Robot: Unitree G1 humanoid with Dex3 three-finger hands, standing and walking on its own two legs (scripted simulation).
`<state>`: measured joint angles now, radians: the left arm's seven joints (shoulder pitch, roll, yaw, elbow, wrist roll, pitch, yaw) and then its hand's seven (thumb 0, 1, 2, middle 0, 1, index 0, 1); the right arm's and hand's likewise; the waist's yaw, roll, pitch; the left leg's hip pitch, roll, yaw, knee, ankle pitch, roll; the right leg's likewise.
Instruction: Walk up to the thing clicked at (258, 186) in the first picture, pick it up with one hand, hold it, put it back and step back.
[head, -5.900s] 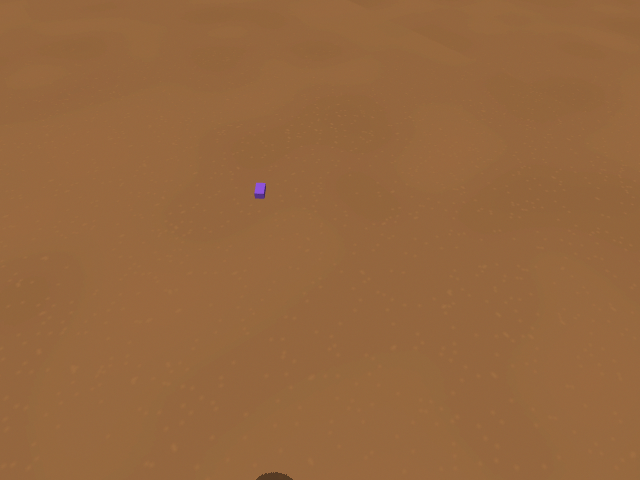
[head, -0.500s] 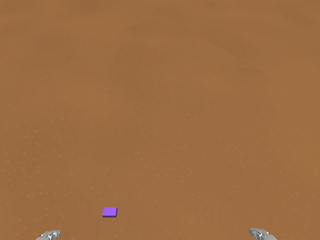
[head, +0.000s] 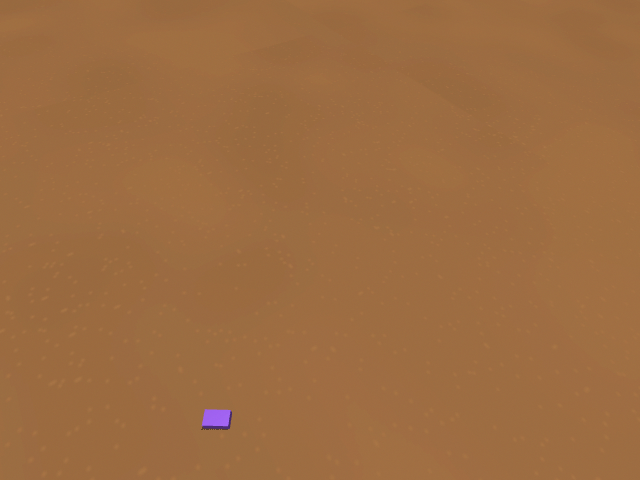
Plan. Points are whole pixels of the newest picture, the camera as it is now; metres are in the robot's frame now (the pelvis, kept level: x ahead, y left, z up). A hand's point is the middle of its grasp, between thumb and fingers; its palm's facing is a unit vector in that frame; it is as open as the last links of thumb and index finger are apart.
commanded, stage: walk up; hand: left
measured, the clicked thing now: (217, 419) +0.38 +0.27 -0.77
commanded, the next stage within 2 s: stand in 0.44 s
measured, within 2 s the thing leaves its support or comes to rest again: neither
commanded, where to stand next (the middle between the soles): +0.06 +0.01 m, yaw +1 degrees
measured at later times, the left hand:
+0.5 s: hand out of the picture +0.10 +0.25 -0.15, palm faces +0.03 -0.94 -0.34, open 7.4 cm
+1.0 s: hand out of the picture +0.08 +0.24 -0.15, palm faces -0.02 -0.94 -0.35, open 7.4 cm
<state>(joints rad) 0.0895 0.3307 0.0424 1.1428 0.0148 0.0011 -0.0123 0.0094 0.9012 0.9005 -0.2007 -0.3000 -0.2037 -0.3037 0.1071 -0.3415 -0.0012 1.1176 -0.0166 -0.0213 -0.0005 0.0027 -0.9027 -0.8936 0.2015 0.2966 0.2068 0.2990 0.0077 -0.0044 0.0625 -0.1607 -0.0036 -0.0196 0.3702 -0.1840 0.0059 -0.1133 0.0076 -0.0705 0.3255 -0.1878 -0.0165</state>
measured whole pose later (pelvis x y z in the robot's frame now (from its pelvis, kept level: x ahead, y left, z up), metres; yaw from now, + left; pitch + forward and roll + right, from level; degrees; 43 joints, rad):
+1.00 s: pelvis +0.01 -0.01 +0.00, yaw +0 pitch -1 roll +0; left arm 0.11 0.34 0.00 1.15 0.01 -0.02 0.00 0.01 0.90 0.90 -0.20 -0.30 -0.20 -0.30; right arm 0.11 -0.35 0.02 1.14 -0.01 -0.02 0.00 0.00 -0.90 -0.89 0.20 0.30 0.21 0.30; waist 0.00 0.01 0.03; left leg -0.10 0.00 -0.02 0.29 -0.16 -0.01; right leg -0.08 0.01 -0.07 0.29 -0.19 -0.03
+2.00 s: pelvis +0.01 -0.02 +0.00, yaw -1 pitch -1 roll +0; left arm 0.12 0.35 0.00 1.14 0.01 -0.02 0.00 0.01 0.90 0.90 -0.20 -0.30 -0.20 -0.30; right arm 0.13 -0.35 0.02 1.14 -0.02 -0.01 0.00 0.00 -0.90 -0.89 0.20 0.30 0.21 0.30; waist 0.00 0.01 0.04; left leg -0.10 0.01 -0.01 0.29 -0.16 -0.02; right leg -0.08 0.02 -0.06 0.29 -0.19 -0.04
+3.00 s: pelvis +0.02 -0.01 +0.00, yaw -1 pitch -2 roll +0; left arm 0.11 0.35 0.01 1.14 0.01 -0.02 0.00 0.01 0.90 0.90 -0.20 -0.30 -0.20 -0.30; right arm 0.12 -0.34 0.02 1.12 -0.01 -0.01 0.00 0.00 -0.90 -0.89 0.20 0.30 0.21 0.30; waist 0.00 0.01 0.04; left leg -0.07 0.01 0.00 0.28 -0.18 -0.01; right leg -0.06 0.02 -0.05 0.28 -0.20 -0.03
